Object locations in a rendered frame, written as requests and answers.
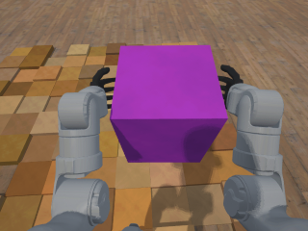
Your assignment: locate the robot left upper arm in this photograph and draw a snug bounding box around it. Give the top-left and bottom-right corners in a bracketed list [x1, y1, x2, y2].
[27, 178, 111, 231]

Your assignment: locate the right robot forearm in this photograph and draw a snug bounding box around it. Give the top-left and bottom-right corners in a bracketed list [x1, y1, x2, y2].
[226, 83, 287, 211]

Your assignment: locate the left robot forearm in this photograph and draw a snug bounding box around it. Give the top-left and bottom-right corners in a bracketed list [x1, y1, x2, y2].
[51, 86, 108, 217]

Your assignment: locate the left robot shin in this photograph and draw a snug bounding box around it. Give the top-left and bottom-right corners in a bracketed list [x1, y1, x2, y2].
[129, 223, 140, 228]

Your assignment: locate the robot left hand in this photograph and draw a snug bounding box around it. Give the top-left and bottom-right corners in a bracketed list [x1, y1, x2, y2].
[90, 67, 116, 109]

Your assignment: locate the carton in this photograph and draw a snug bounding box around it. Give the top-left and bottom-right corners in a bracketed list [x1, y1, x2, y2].
[110, 45, 228, 163]

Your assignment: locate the robot right hand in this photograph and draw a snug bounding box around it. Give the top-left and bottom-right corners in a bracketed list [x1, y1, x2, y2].
[218, 64, 244, 110]

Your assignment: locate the robot right upper arm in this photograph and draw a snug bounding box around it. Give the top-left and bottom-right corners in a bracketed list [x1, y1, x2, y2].
[223, 174, 308, 231]

